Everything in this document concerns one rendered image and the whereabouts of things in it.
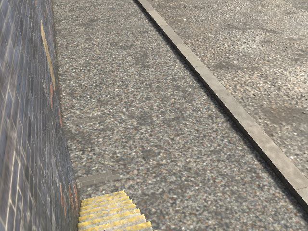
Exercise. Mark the stairs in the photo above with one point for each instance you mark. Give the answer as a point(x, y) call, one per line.
point(113, 211)

